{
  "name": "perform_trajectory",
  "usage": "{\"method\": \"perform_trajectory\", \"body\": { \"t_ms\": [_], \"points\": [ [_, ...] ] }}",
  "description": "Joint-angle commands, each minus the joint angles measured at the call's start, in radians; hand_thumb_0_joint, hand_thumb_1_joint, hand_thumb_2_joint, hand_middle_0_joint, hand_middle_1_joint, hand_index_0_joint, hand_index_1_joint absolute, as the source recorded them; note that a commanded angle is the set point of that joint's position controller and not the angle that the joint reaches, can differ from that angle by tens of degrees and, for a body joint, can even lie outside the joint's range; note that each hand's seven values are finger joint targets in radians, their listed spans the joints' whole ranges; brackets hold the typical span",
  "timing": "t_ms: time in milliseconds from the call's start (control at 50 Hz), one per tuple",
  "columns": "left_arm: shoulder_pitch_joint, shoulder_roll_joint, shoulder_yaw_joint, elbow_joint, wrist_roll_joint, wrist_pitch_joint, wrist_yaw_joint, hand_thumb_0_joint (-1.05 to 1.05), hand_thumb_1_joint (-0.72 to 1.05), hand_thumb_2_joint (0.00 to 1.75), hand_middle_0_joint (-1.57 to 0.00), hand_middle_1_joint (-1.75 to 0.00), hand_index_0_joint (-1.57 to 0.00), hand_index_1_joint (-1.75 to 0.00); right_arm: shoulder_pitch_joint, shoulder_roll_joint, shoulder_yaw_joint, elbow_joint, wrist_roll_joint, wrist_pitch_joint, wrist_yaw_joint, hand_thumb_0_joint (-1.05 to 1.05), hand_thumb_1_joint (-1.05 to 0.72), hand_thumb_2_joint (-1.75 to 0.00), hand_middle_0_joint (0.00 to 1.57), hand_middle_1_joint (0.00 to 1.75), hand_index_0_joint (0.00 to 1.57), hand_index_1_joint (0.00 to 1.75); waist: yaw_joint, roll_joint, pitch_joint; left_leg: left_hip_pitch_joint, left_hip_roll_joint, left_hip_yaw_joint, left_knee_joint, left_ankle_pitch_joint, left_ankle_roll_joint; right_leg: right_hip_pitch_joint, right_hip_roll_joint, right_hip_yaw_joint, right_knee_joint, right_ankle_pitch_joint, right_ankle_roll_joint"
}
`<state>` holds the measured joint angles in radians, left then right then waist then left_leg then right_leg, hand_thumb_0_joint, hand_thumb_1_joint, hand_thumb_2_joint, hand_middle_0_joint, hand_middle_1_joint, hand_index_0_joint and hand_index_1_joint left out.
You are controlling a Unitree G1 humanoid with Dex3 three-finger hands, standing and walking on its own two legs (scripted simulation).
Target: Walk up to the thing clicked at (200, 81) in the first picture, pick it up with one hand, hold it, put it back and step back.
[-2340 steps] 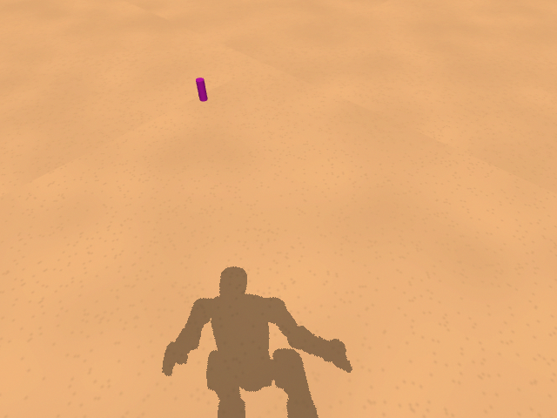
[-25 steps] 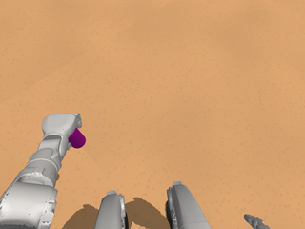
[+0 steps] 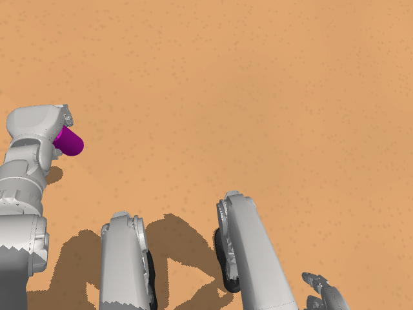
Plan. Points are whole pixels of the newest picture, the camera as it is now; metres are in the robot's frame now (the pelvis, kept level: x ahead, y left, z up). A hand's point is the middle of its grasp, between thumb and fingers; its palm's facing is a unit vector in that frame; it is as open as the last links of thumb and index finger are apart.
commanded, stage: crouch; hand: left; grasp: from above
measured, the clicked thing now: (61, 138) +0.49 +0.25 -0.19
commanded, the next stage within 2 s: lower in 0.86 s
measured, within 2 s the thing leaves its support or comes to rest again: rests again in 1.80 s
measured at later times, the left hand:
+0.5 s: hand (61, 142) +0.49 +0.26 -0.22, palm faces -0.47 -0.02 -0.88, open 8.4 cm
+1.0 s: hand (63, 141) +0.51 +0.27 -0.26, palm faces -0.46 -0.01 -0.89, open 8.4 cm
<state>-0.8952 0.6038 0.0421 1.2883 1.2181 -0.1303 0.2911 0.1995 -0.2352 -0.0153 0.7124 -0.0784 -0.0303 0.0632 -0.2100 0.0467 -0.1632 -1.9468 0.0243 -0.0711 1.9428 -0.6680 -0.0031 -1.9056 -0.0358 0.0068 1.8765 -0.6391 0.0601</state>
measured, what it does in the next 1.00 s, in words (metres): lowers itself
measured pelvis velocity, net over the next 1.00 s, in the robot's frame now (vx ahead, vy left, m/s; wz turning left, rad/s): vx -0.02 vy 0.00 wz -0.06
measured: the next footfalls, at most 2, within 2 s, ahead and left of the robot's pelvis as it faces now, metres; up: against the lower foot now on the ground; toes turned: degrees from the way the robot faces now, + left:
none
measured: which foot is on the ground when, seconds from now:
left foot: down 0.00-1.00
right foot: down 0.00-1.00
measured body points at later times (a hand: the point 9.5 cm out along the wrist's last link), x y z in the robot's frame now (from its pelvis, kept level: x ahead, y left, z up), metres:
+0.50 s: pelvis -0.01 -0.01 -0.08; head +0.24 +0.04 +0.29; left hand +0.51 +0.26 -0.17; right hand +0.01 -0.29 -0.18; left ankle +0.07 +0.12 -0.44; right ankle +0.08 -0.15 -0.44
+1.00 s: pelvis -0.02 +0.00 -0.12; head +0.24 +0.05 +0.25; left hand +0.53 +0.27 -0.21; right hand -0.01 -0.28 -0.21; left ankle +0.07 +0.12 -0.44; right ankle +0.08 -0.15 -0.44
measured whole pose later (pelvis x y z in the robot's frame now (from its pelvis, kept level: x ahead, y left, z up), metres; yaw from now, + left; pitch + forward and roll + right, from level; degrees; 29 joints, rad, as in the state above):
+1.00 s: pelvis -0.02 +0.00 -0.12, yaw -3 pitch +36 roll -9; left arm -1.11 0.85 0.09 1.45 1.29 -0.19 0.25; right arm 0.20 -0.28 0.09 0.68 -0.12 0.01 0.13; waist -0.31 0.01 -0.02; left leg -2.28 0.01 -0.14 2.32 -0.68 -0.01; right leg -2.21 -0.01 -0.02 2.22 -0.64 0.07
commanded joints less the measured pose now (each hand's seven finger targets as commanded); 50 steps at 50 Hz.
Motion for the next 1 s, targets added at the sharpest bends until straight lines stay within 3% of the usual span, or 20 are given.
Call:
{"method": "perform_trajectory", "body": {
  "t_ms": [0, 60, 160, 180, 240, 280, 340, 360, 420, 440, 520, 580, 620, 700, 740, 800, 820, 860, 880, 980],
  "points": [
    [-0.418, 0.285, 0.051, -0.186, -0.001, -0.002, 0.055, 0.0, 0.49, 0.7, -0.78, -0.93, -0.86, -0.85, 0.231, -0.24, -0.079, -0.017, -0.008, -0.014, 0.001, 0.0, -0.92, -0.91, 0.2, 0.3, 0.2, 0.3, -0.019, 0.235, -0.722, 0.575, -0.019, 0.012, -0.179, 0.296, 0.009, 0.266, 0.028, -0.092, -0.145, 0.251, -0.093],
    [-0.46, 0.344, 0.071, -0.188, 0.009, -0.007, 0.052, 0.0, 0.48, 0.73, -0.78, -0.92, -0.85, -0.85, 0.229, -0.244, -0.074, -0.015, -0.011, -0.012, 0.008, 0.0, -0.92, -0.91, 0.2, 0.3, 0.2, 0.3, -0.023, 0.237, -0.727, 0.523, -0.02, 0.022, -0.137, 0.283, 0.013, 0.266, 0.03, -0.092, -0.112, 0.254, -0.091],
    [-0.44, 0.312, 0.043, -0.126, 0.011, -0.013, 0.033, 0.0, 0.48, 0.72, -0.78, -0.95, -0.85, -0.88, 0.23, -0.249, -0.067, -0.018, -0.02, -0.005, 0.024, 0.0, -0.93, -0.91, 0.2, 0.3, 0.2, 0.3, -0.041, 0.214, -0.685, 0.449, -0.02, 0.037, -0.069, 0.294, 0.02, 0.247, 0.038, -0.096, -0.073, 0.27, -0.087],
    [-0.455, 0.352, 0.06, -0.126, 0.013, -0.013, 0.03, 0.0, 0.48, 0.74, -0.78, -0.95, -0.85, -0.88, 0.224, -0.255, -0.069, -0.02, -0.018, -0.002, 0.026, 0.0, -0.92, -0.91, 0.2, 0.3, 0.2, 0.3, -0.035, 0.219, -0.683, 0.422, -0.021, 0.04, -0.063, 0.277, 0.021, 0.244, 0.039, -0.096, -0.064, 0.262, -0.087],
    [-0.482, 0.371, 0.064, -0.134, 0.017, -0.018, 0.017, 0.0, 0.5, 0.73, -0.79, -0.93, -0.86, -0.85, 0.217, -0.261, -0.065, -0.026, -0.02, 0.007, 0.031, 0.0, -0.92, -0.91, 0.2, 0.3, 0.2, 0.3, -0.034, 0.264, -0.664, 0.413, -0.021, 0.032, -0.06, 0.245, 0.012, 0.192, 0.035, -0.102, -0.03, 0.23, -0.092],
    [-0.449, 0.331, 0.043, -0.086, 0.014, -0.02, 0.004, 0.0, 0.51, 0.72, -0.79, -0.94, -0.87, -0.86, 0.227, -0.264, -0.062, -0.028, -0.023, 0.011, 0.038, 0.0, -0.92, -0.91, 0.2, 0.3, 0.2, 0.3, -0.056, 0.222, -0.636, 0.402, -0.017, 0.027, -0.035, 0.243, 0.016, 0.176, 0.038, -0.109, -0.024, 0.228, -0.088],
    [-0.48, 0.411, 0.078, -0.098, 0.016, -0.029, 0.004, 0.0, 0.53, 0.72, -0.8, -0.95, -0.88, -0.87, 0.227, -0.27, -0.053, -0.033, -0.026, 0.016, 0.043, 0.0, -0.92, -0.91, 0.2, 0.3, 0.2, 0.3, -0.047, 0.236, -0.664, 0.362, -0.021, 0.036, -0.003, 0.257, 0.018, 0.202, 0.039, -0.105, 0.01, 0.248, -0.086],
    [-0.468, 0.393, 0.07, -0.074, 0.022, -0.031, 0.002, 0.0, 0.54, 0.73, -0.81, -0.95, -0.89, -0.87, 0.233, -0.271, -0.05, -0.032, -0.028, 0.018, 0.047, 0.0, -0.93, -0.91, 0.2, 0.3, 0.2, 0.3, -0.056, 0.232, -0.638, 0.352, -0.021, 0.035, 0.005, 0.258, 0.019, 0.188, 0.038, -0.106, 0.014, 0.25, -0.084],
    [-0.519, 0.439, 0.085, -0.078, 0.032, -0.047, 0.004, 0.0, 0.53, 0.71, -0.8, -0.93, -0.88, -0.86, 0.229, -0.278, -0.044, -0.03, -0.03, 0.022, 0.048, 0.0, -0.92, -0.91, 0.2, 0.3, 0.2, 0.3, -0.063, 0.257, -0.632, 0.321, -0.023, 0.037, 0.021, 0.217, 0.018, 0.158, 0.04, -0.108, 0.032, 0.221, -0.087],
    [-0.492, 0.417, 0.075, -0.052, 0.029, -0.048, 0.004, 0.0, 0.52, 0.7, -0.8, -0.93, -0.88, -0.85, 0.227, -0.275, -0.04, -0.028, -0.033, 0.022, 0.049, 0.0, -0.92, -0.91, 0.2, 0.3, 0.2, 0.3, -0.063, 0.233, -0.618, 0.31, -0.023, 0.038, 0.03, 0.207, 0.02, 0.152, 0.042, -0.111, 0.034, 0.212, -0.086],
    [-0.559, 0.502, 0.105, -0.069, 0.046, -0.062, 0.018, 0.0, 0.52, 0.7, -0.8, -0.92, -0.88, -0.84, 0.224, -0.285, -0.029, -0.033, -0.036, 0.026, 0.05, 0.0, -0.92, -0.91, 0.2, 0.3, 0.2, 0.3, -0.059, 0.271, -0.658, 0.29, -0.026, 0.041, 0.049, 0.176, 0.02, 0.146, 0.047, -0.116, 0.062, 0.188, -0.089],
    [-0.56, 0.477, 0.083, -0.025, 0.047, -0.066, 0.019, 0.0, 0.52, 0.7, -0.8, -0.92, -0.87, -0.85, 0.225, -0.282, -0.014, -0.025, -0.043, 0.028, 0.051, 0.0, -0.92, -0.91, 0.2, 0.3, 0.2, 0.3, -0.088, 0.235, -0.595, 0.234, -0.026, 0.041, 0.069, 0.131, 0.025, 0.128, 0.053, -0.125, 0.061, 0.154, -0.086],
    [-0.588, 0.517, 0.102, -0.039, 0.047, -0.066, 0.023, 0.0, 0.52, 0.69, -0.8, -0.91, -0.87, -0.83, 0.221, -0.294, -0.011, -0.017, -0.04, 0.027, 0.046, 0.0, -0.92, -0.91, 0.2, 0.3, 0.2, 0.3, -0.072, 0.28, -0.603, 0.249, -0.025, 0.033, 0.066, 0.135, 0.02, 0.085, 0.047, -0.127, 0.084, 0.157, -0.089],
    [-0.56, 0.48, 0.072, 0.006, 0.06, -0.061, 0.014, 0.0, 0.5, 0.7, -0.8, -0.9, -0.86, -0.83, 0.231, -0.297, 0.004, -0.018, -0.044, 0.03, 0.049, 0.0, -0.92, -0.91, 0.2, 0.3, 0.2, 0.3, -0.094, 0.29, -0.577, 0.261, -0.022, 0.016, 0.077, 0.144, 0.014, 0.047, 0.047, -0.141, 0.105, 0.165, -0.091],
    [-0.59, 0.524, 0.091, -0.012, 0.059, -0.061, 0.017, 0.0, 0.5, 0.72, -0.8, -0.89, -0.86, -0.83, 0.232, -0.309, 0.004, -0.019, -0.041, 0.031, 0.046, 0.0, -0.92, -0.91, 0.2, 0.3, 0.2, 0.3, -0.091, 0.299, -0.601, 0.26, -0.023, 0.013, 0.088, 0.154, 0.016, 0.049, 0.045, -0.141, 0.115, 0.181, -0.089],
    [-0.571, 0.492, 0.066, 0.015, 0.058, -0.06, 0.008, 0.0, 0.51, 0.71, -0.8, -0.9, -0.87, -0.83, 0.233, -0.298, 0.016, -0.019, -0.045, 0.033, 0.048, 0.0, -0.92, -0.91, 0.2, 0.3, 0.2, 0.3, -0.11, 0.265, -0.558, 0.197, -0.026, 0.025, 0.109, 0.126, 0.024, 0.062, 0.05, -0.141, 0.107, 0.163, -0.085],
    [-0.603, 0.523, 0.078, -0.015, 0.051, -0.063, 0.009, 0.0, 0.52, 0.71, -0.81, -0.89, -0.87, -0.83, 0.226, -0.303, 0.015, -0.021, -0.042, 0.032, 0.046, 0.0, -0.92, -0.9, 0.2, 0.3, 0.2, 0.3, -0.099, 0.278, -0.57, 0.195, -0.026, 0.025, 0.109, 0.122, 0.025, 0.06, 0.051, -0.14, 0.11, 0.161, -0.086],
    [-0.581, 0.526, 0.081, -0.009, 0.056, -0.059, 0.007, 0.0, 0.52, 0.71, -0.83, -0.88, -0.88, -0.82, 0.231, -0.308, 0.019, -0.022, -0.042, 0.034, 0.046, 0.0, -0.92, -0.91, 0.2, 0.3, 0.2, 0.3, -0.09, 0.303, -0.58, 0.233, -0.024, 0.015, 0.105, 0.151, 0.017, 0.043, 0.047, -0.144, 0.128, 0.181, -0.089],
    [-0.572, 0.511, 0.073, -0.008, 0.059, -0.056, 0.003, 0.0, 0.55, 0.73, -0.84, -0.89, -0.9, -0.83, 0.234, -0.31, 0.02, -0.029, -0.043, 0.035, 0.048, 0.0, -0.92, -0.91, 0.2, 0.3, 0.2, 0.3, -0.108, 0.31, -0.582, 0.254, -0.022, 0.007, 0.107, 0.167, 0.013, 0.037, 0.047, -0.15, 0.131, 0.192, -0.088],
    [-0.571, 0.521, 0.077, -0.006, 0.053, -0.053, 0.0, 0.0, 0.51, 0.71, -0.84, -0.86, -0.89, -0.81, 0.234, -0.314, 0.024, -0.03, -0.042, 0.042, 0.049, 0.0, -0.93, -0.91, 0.2, 0.3, 0.2, 0.3, -0.108, 0.306, -0.567, 0.232, -0.025, 0.009, 0.128, 0.187, 0.016, 0.029, 0.047, -0.15, 0.142, 0.211, -0.088]
  ]
}}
